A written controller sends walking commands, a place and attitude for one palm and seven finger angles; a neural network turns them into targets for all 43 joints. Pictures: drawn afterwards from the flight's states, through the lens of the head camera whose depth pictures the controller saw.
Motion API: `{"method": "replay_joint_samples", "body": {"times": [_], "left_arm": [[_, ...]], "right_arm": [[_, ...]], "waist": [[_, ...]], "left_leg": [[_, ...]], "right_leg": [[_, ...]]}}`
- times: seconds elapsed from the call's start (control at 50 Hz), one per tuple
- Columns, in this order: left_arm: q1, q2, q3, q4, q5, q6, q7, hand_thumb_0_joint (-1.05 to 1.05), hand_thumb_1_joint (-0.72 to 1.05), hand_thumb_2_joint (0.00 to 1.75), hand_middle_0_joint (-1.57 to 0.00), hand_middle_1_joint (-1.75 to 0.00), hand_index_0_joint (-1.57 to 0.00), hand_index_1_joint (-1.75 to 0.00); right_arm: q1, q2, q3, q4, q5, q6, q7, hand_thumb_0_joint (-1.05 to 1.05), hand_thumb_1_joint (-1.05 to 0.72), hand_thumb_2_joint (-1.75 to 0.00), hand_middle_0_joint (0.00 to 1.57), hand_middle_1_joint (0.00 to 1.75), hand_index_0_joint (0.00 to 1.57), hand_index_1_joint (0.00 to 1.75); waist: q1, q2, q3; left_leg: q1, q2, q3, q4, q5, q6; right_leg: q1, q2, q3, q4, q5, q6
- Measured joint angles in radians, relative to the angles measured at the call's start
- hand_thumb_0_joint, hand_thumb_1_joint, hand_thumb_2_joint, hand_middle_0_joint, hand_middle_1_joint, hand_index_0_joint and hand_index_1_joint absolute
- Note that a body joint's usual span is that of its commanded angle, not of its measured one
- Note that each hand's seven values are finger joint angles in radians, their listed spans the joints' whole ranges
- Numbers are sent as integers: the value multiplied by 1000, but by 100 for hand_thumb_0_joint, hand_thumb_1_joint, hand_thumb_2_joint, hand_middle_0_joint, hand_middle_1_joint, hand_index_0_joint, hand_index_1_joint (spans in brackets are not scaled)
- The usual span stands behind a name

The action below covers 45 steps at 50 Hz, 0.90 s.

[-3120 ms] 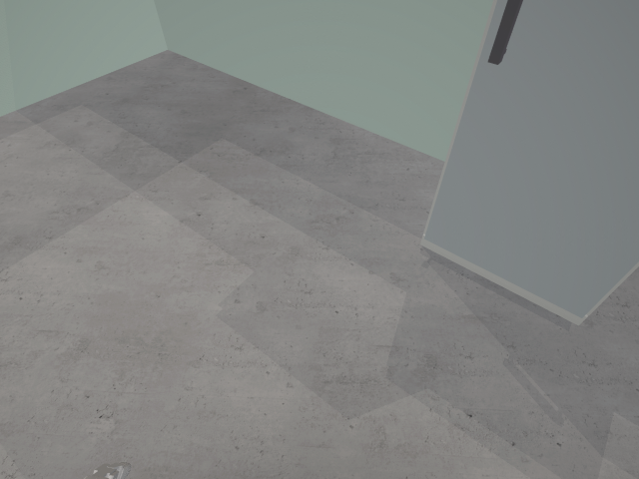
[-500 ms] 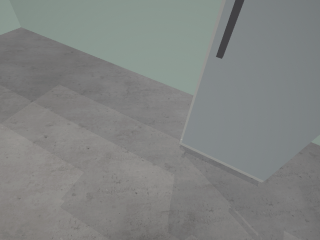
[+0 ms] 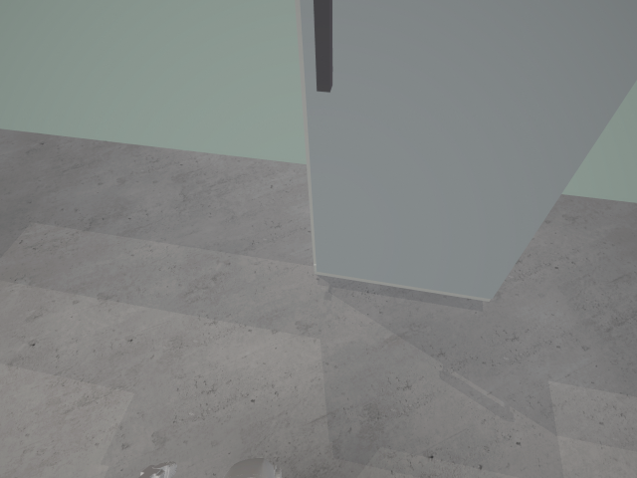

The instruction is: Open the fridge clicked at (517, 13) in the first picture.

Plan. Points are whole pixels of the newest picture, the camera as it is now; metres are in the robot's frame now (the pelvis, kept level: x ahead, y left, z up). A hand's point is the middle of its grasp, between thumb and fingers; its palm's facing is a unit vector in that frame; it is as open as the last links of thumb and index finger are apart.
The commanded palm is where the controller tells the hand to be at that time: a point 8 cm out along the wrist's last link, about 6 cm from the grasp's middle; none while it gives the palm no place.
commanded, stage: turn to face it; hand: left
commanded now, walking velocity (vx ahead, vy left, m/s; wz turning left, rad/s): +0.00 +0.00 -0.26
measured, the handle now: out of the picture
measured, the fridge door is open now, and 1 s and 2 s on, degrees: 0 0 0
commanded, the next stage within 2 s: take the last steps up to it in 0.10 s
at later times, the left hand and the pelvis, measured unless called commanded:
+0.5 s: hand out of the picture +0.13 +0.17 -0.15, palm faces -0.16 -0.97 -0.18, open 7.4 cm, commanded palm none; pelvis +0.03 +0.00 +0.01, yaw -9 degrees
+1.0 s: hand out of the picture +0.11 +0.13 -0.18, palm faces -0.05 -0.99 -0.13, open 7.4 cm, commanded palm none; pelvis +0.19 -0.03 -0.01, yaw -9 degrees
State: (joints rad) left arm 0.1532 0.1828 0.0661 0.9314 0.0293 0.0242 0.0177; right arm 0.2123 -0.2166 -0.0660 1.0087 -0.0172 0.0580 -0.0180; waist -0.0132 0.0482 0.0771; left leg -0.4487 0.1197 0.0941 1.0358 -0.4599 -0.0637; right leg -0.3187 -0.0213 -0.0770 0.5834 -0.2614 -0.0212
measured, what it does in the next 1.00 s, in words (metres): walks ahead: left foot, then right foot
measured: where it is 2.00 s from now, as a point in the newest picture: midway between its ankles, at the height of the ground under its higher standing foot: (344, 465)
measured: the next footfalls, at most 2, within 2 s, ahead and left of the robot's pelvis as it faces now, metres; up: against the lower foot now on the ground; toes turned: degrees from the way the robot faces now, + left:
left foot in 0.14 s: +0.06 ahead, +0.14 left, +0.00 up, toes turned +4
right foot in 0.54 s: +0.05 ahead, -0.12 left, +0.00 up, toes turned -15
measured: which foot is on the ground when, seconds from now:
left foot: up 0.00-0.12, down 0.14-0.54, up 0.56-0.94, down 0.96-1.00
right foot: down 0.00-0.16, up 0.18-0.52, down 0.54-0.98, up 1.00-1.00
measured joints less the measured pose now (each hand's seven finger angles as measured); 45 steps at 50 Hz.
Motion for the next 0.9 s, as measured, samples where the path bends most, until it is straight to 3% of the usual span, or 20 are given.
{"method": "replay_joint_samples", "body": {"times": [0.12,0.16,0.22,0.26,0.32,0.4,0.48,0.52,0.56,0.6,0.64,0.7,0.8,0.9], "left_arm": [[-7,8,-2,8,-2,16,-8,1,91,90,-20,-30,-20,-30],[-5,14,1,10,-11,25,-11,1,90,90,-20,-30,-20,-30],[-5,20,10,21,-10,44,-14,1,91,90,-20,-30,-20,-30],[-1,23,15,28,-6,43,-21,1,91,90,-20,-30,-20,-30],[16,22,15,42,-3,33,-32,1,91,90,-20,-30,-20,-30],[35,15,8,66,-2,30,-44,1,91,90,-20,-30,-19,-30],[30,2,2,84,-2,23,-52,1,91,90,-20,-30,-19,-30],[26,-5,-1,87,-3,8,-53,1,91,90,-20,-30,-19,-30],[26,-13,-4,91,-2,-19,-48,1,91,90,-20,-30,-19,-30],[36,-31,-11,97,-7,-42,-36,1,91,90,-20,-30,-19,-30],[66,-36,-3,101,-11,-60,-16,0,92,90,-20,-30,-20,-30],[119,-31,-9,125,-8,-71,-6,0,93,90,-20,-30,-20,-30],[200,-42,-27,183,-5,-78,-6,0,93,90,-20,-30,-20,-30],[256,-54,-34,226,-3,-78,-6,1,91,90,-20,-30,-20,-30]], "right_arm": [[0,23,18,-30,5,-25,-3,1,-91,-90,19,30,20,30],[8,32,24,-33,3,-42,-6,1,-91,-90,19,30,20,30],[23,52,35,-37,-8,-49,-8,0,-91,-90,19,30,20,30],[34,63,42,-31,-13,-51,-11,0,-91,-90,19,30,20,30],[54,73,45,-14,-16,-61,-10,0,-91,-90,20,30,20,30],[85,75,37,8,-18,-77,-5,0,-91,-90,20,30,20,30],[119,65,27,37,-21,-77,1,0,-91,-90,20,30,20,30],[140,57,22,59,-19,-72,4,0,-91,-90,20,30,20,30],[164,48,18,82,-11,-64,7,0,-91,-90,20,30,20,30],[169,34,18,109,-9,-39,12,1,-91,-90,20,30,20,30],[158,29,15,126,-11,-25,18,1,-91,-90,20,30,20,30],[121,24,7,114,-14,-31,24,1,-91,-90,19,30,20,30],[35,22,3,63,-9,-50,34,1,-91,-90,19,30,20,30],[-53,33,13,29,-3,-66,42,1,-92,-90,19,30,19,30]], "waist": [[4,-47,-19],[1,-63,-25],[-2,-81,-28],[-3,-82,-28],[-2,-75,-34],[-14,-54,-40],[-36,-33,-38],[-40,-24,-39],[-33,-15,-43],[-25,7,-47],[-9,4,-56],[-3,-5,-59],[6,-18,-47],[37,-37,-21]], "left_leg": [[102,-35,4,-313,88,6],[148,-44,15,-420,150,27],[155,-42,36,-424,141,74],[179,-40,45,-472,159,80],[221,-35,63,-549,193,77],[261,-21,88,-608,210,67],[278,-6,105,-607,196,45],[276,4,107,-574,170,29],[252,18,100,-483,103,23],[185,19,45,-302,-11,33],[104,7,12,-131,-4,42],[6,7,5,-35,85,37],[-81,12,12,-118,191,33],[-59,-7,27,-299,223,59]], "right_leg": [[-4,10,42,-17,14,17],[-20,12,54,19,-4,29],[-83,26,80,219,-176,38],[-118,29,83,362,-181,45],[-122,15,60,426,-159,55],[-80,-8,22,326,-167,56],[-16,-18,-4,144,-174,44],[39,-14,-19,14,-116,34],[81,-7,-27,-67,-27,5],[95,7,-43,-44,-46,-13],[133,14,-45,-76,-64,-20],[196,22,-46,-154,-50,-21],[277,34,-45,-234,-53,-22],[345,37,-44,-241,-109,-4]]}}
